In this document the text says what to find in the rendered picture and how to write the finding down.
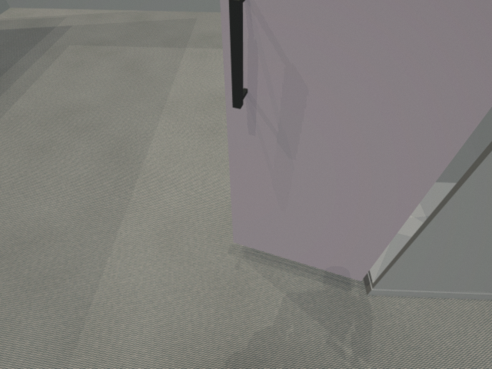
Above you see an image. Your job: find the handle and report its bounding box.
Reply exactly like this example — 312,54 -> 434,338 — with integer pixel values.
229,0 -> 248,109

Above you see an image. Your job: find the fridge door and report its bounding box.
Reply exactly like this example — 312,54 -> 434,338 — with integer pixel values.
220,0 -> 492,281

